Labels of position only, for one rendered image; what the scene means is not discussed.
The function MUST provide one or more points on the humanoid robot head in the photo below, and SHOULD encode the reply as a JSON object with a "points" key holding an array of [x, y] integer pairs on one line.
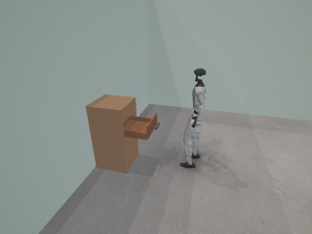
{"points": [[199, 72]]}

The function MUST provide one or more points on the left robot hand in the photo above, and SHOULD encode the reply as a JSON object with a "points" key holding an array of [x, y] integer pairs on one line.
{"points": [[196, 130]]}

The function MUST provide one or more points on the right robot thigh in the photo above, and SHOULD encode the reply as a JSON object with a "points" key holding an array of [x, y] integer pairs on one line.
{"points": [[190, 118]]}

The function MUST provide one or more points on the robot left upper arm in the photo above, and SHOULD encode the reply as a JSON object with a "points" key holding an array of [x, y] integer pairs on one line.
{"points": [[199, 94]]}

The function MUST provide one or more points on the cabinet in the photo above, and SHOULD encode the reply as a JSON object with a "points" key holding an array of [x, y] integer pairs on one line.
{"points": [[112, 150]]}

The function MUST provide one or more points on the drawer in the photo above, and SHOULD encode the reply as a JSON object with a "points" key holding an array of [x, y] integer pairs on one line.
{"points": [[139, 127]]}

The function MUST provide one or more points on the left robot forearm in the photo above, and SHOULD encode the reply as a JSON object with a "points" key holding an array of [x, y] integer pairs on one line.
{"points": [[200, 116]]}

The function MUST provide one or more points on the handle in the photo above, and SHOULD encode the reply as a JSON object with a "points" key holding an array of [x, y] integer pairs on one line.
{"points": [[158, 124]]}

